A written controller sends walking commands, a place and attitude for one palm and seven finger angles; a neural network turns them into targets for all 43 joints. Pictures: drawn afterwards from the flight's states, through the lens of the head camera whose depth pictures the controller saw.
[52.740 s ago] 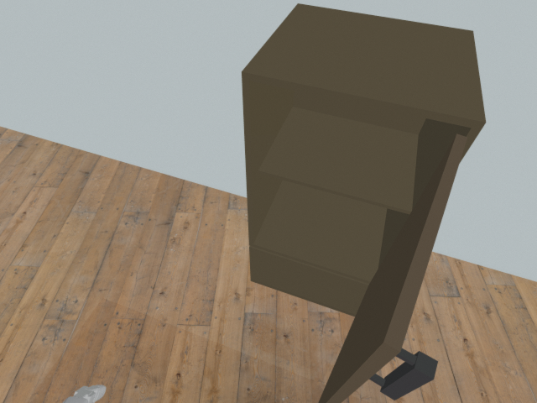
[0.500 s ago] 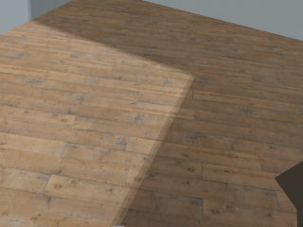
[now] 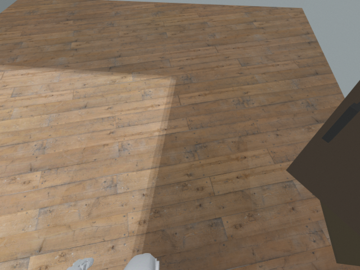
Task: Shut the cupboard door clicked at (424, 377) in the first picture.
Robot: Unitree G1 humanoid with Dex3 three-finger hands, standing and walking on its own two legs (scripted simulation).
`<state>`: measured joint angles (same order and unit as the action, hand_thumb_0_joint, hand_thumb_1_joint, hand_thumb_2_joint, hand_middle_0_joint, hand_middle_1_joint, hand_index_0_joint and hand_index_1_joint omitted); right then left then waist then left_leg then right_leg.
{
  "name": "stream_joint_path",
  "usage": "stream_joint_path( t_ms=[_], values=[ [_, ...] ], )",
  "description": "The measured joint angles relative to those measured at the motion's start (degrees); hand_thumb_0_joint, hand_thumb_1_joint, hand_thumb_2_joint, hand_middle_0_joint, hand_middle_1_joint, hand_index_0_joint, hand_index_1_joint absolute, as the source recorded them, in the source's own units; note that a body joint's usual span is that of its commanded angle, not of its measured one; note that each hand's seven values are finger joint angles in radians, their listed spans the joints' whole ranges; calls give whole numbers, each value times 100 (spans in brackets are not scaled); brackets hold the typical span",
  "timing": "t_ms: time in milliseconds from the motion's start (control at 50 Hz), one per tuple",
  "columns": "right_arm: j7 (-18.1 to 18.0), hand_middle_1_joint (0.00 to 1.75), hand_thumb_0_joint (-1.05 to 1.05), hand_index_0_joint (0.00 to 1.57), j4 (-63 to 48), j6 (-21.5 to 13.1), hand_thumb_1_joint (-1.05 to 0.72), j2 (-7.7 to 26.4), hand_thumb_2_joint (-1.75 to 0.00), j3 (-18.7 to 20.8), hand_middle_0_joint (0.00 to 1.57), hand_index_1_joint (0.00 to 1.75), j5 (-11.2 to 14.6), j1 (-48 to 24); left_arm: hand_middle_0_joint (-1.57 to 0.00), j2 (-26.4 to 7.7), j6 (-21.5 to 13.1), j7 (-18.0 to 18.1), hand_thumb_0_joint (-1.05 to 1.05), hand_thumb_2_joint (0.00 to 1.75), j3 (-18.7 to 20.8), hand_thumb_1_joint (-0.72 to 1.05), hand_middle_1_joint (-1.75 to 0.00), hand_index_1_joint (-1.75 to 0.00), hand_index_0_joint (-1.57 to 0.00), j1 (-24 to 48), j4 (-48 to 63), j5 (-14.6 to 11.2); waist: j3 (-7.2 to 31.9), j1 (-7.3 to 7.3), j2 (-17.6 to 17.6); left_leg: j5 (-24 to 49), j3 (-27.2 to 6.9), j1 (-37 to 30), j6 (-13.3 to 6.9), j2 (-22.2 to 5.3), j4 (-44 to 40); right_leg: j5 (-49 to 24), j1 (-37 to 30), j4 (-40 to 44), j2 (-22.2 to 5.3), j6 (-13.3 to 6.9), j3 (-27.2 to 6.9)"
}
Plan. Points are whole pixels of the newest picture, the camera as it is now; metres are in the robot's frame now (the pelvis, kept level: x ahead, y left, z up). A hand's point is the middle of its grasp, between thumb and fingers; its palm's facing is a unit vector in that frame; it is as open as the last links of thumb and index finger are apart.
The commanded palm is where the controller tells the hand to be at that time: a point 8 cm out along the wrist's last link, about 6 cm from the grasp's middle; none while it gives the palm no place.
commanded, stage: turn to face it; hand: left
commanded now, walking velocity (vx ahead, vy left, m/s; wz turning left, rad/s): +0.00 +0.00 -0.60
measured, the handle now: (344, 121) +0.55 -0.46 -0.04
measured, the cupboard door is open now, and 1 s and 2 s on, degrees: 43 43 43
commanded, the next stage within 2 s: take the last steps up to it in 1.42 s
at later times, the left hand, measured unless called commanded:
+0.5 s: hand (119, 255) +0.17 +0.17 -0.15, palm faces -0.27 -0.92 -0.28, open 7.4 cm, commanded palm none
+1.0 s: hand (133, 238) +0.21 +0.15 -0.16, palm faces -0.51 -0.83 -0.22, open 7.4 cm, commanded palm none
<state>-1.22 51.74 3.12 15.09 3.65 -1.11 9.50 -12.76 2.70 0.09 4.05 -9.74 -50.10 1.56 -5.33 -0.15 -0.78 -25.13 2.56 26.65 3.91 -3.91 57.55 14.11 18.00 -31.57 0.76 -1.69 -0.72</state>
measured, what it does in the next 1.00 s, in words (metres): steps on the spot, turning right: left foot, then right foot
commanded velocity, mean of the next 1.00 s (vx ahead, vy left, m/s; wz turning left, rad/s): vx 0.00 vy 0.00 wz -0.59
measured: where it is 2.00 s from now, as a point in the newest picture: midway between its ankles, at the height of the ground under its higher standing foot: outside the picture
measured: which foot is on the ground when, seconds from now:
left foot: up 0.00-0.12, down 0.14-0.44, up 0.46-0.76, down 0.78-1.00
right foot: down 0.00-0.14, up 0.16-0.42, down 0.44-0.78, up 0.80-1.00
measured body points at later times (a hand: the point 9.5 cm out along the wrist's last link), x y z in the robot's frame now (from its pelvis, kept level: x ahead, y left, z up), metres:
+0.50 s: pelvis +0.00 +0.00 -0.01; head +0.04 -0.04 +0.44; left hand +0.18 +0.22 -0.13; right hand -0.03 -0.27 -0.16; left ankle +0.02 +0.15 -0.70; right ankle -0.02 -0.10 -0.73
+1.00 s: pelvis +0.01 +0.02 +0.00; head +0.06 +0.00 +0.45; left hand +0.23 +0.19 -0.14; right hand -0.06 -0.24 -0.13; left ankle +0.08 +0.12 -0.73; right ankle -0.07 -0.08 -0.68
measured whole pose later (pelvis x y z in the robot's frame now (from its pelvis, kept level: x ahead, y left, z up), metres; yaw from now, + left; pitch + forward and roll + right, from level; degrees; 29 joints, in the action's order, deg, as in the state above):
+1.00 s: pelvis +0.01 +0.02 +0.00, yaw -35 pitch +1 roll -2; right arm -1.5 50.1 0.8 12.2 1.1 -2.3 12.0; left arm -14.7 4.9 -2.4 5.3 -9.4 -50.6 0.9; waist -5.2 -0.9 -0.2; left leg -16.3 8.0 14.2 1.3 -7.6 30.3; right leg 26.6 25.0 -53.4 -0.3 2.0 2.4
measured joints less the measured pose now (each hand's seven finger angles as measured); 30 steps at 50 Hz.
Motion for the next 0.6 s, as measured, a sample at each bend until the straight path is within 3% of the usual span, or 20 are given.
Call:
stream_joint_path(
  t_ms=[120, 160, 200, 240, 320, 400, 440, 460, 500, 540, 600],
  values=[
    [-1, 29, 1, 20, -160, -160, -90, -115, -90, -117, 19, 30, 29, 115, -20, -27, 98, -58, 1, 90, 8, 91, -30, -30, -20, -48, -27, -31, 130, -20, 185, 573, -73, -742, -78, 110, -2219, 35, 187, -160, 132, 157, -382],
    [-22, 29, 1, 20, -180, -240, -90, -160, -90, -161, 20, 30, -26, 172, -20, -68, 158, -91, 1, 90, 31, 91, -30, -30, -20, -27, -21, -73, 144, -4, 217, 1003, -37, -767, -242, 56, -2398, 660, 457, -760, 185, 175, -387],
    [-26, 29, 1, 20, -168, -266, -90, -263, -90, -228, 20, 30, -78, 224, -20, -150, 201, -134, 1, 90, 66, 91, -30, -30, -20, 31, -51, -50, 78, -12, 304, 886, 114, -825, -295, -12, -2306, 1292, 777, -1840, 169, 231, -253],
    [-30, 29, 1, 20, -152, -261, -90, -326, -90, -269, 20, 30, -107, 309, -20, -190, 222, -191, 1, 90, 104, 91, -30, -30, -20, 82, -60, -48, 41, -15, 285, 873, 213, -965, -281, -119, -2453, 1406, 961, -2584, 104, 310, -34],
    [-33, 30, 1, 21, -82, -229, -90, -326, -90, -266, 20, 30, -127, 392, -20, -172, 221, -255, 1, 90, 109, 91, -30, -30, -20, 133, 4, -66, -21, -16, 86, 948, 419, -1164, -215, -378, -2674, 1332, 757, -2250, -63, 367, 326],
    [7, 30, 1, 21, -40, -199, -90, -236, -90, -190, 20, 30, -100, 436, -20, -145, 163, -268, 1, 90, 76, 91, -30, -30, -20, 147, 44, -71, -34, 35, -92, 761, 668, -1150, -78, -612, -2403, 815, 157, -940, -98, 280, 495],
    [34, 30, 1, 21, -37, -155, -90, -167, -90, -133, 20, 30, -55, 483, -20, -165, 71, -258, 1, 90, 54, 91, -30, -30, -20, 109, 84, -54, 24, 29, -101, 512, 761, -967, -29, -678, -1930, 338, -161, -215, -115, 117, 454],
    [30, 30, 1, 21, -4, -93, -90, -90, -90, -95, 20, 30, -35, 425, -20, -114, 23, -222, 1, 90, 36, 91, -30, -30, -20, 138, 47, -52, -13, 42, -211, 105, 573, -782, -26, -678, -1470, 399, -90, -335, -44, 43, 438],
    [-21, 30, 1, 21, 63, 33, -90, 18, -90, -49, 20, 30, -14, 293, -20, -15, -13, -145, 1, 90, -5, 91, -30, -30, -20, 143, 19, -51, -72, 64, -296, -384, 175, -362, -25, -450, -411, 455, -29, -439, 1, -20, 360],
    [-40, 30, 1, 20, 83, 60, -90, 61, -90, -32, 20, 30, -5, 183, -20, 44, 1, -84, 1, 90, -21, 91, -30, -30, -20, 107, 7, -49, -99, 52, -254, -295, 36, -54, 2, -251, 254, 344, -73, -278, 5, -22, 229],
    [-17, 29, 1, 20, 5, 25, -90, 46, -90, -33, 20, 30, -1, 78, -20, 65, 30, -47, 1, 90, -42, 91, -30, -30, -20, 34, -28, -34, -77, 33, -110, -30, 31, 107, 46, -93, 253, 152, -128, -16, 1, -13, 28]
  ],
)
